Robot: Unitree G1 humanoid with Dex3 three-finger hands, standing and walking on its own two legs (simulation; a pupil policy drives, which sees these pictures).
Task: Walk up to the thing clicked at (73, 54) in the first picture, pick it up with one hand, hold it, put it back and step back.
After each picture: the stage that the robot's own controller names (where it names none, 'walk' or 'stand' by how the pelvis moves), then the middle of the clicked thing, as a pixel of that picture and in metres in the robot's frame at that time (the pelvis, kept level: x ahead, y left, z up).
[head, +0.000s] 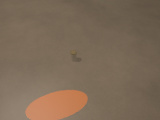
stand; (73, 55) +1.26 +0.12 -0.72
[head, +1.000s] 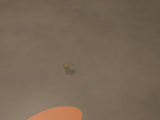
walk; (66, 68) +1.13 +0.29 -0.70
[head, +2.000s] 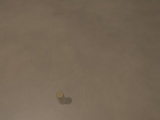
walk; (61, 97) +0.69 +0.29 -0.71
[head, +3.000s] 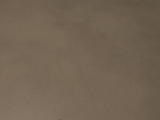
stand; out of the picture +0.48 +0.17 -0.69
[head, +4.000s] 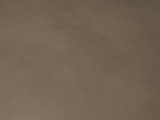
stand; out of the picture +0.44 +0.18 -0.72
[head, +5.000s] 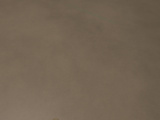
stand; out of the picture +0.44 +0.20 -0.71
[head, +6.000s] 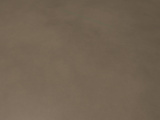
stand; out of the picture +0.43 +0.21 -0.72
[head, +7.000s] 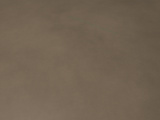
stand; out of the picture +0.40 +0.20 -0.73
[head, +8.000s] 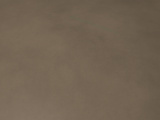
stand; out of the picture +0.41 +0.19 -0.73
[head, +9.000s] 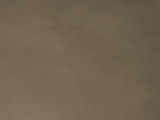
go down; out of the picture +0.40 +0.19 -0.73
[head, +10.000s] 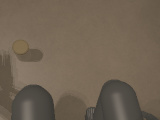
go down; (22, 51) +0.51 +0.21 -0.31
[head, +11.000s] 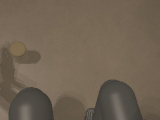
close in; (19, 53) +0.50 +0.22 -0.31
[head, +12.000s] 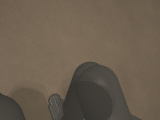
close in; out of the picture +0.48 +0.28 -0.23
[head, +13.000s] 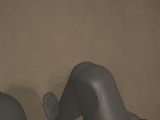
close; out of the picture +0.48 +0.27 -0.24
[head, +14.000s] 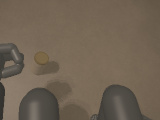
lift; (39, 63) +0.49 +0.18 -0.30
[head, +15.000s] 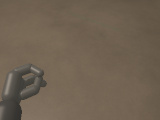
close; out of the picture +0.41 +0.14 -0.65
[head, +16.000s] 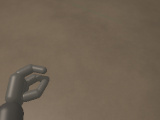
go down; out of the picture +0.41 +0.15 -0.67
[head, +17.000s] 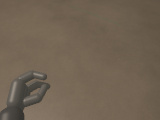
hold; out of the picture +0.41 +0.15 -0.68
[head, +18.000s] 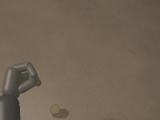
crouch; (55, 111) +0.43 +0.15 -0.63
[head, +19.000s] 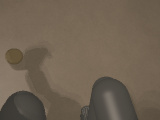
lower; (16, 60) +0.48 +0.18 -0.30
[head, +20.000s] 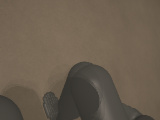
lower; out of the picture +0.46 +0.24 -0.25
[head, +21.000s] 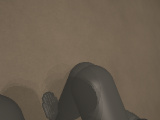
lower; out of the picture +0.46 +0.24 -0.24
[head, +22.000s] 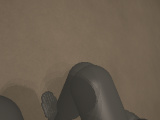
lower; out of the picture +0.46 +0.25 -0.25
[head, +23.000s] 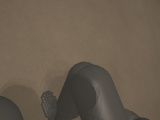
lower; out of the picture +0.46 +0.25 -0.25
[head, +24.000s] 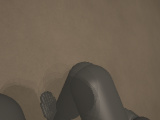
loosen; out of the picture +0.46 +0.24 -0.24
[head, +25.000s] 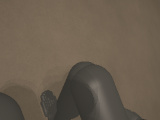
rise; out of the picture +0.41 +0.17 -0.27
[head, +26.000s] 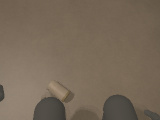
walk; (58, 90) +0.39 +0.12 -0.43
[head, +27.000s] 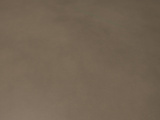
stand; out of the picture +0.29 +0.11 -0.68
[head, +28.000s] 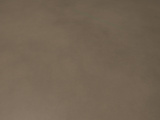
stand; out of the picture +0.28 +0.14 -0.69
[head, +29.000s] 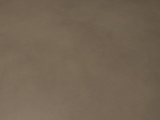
stand; out of the picture +0.26 +0.14 -0.73
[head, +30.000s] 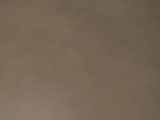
walk; out of the picture +0.28 +0.14 -0.74
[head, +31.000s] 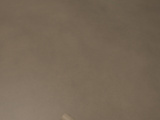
walk; out of the picture +0.40 +0.06 -0.74
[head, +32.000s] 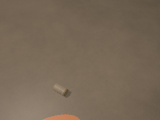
walk; (60, 89) +0.69 +0.24 -0.71
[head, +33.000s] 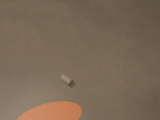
stand; (66, 80) +0.89 +0.18 -0.73
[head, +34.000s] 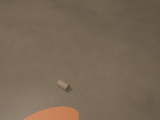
stand; (63, 85) +0.90 +0.20 -0.75
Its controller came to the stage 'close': yes
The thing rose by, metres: 0.01
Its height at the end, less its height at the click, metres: -0.02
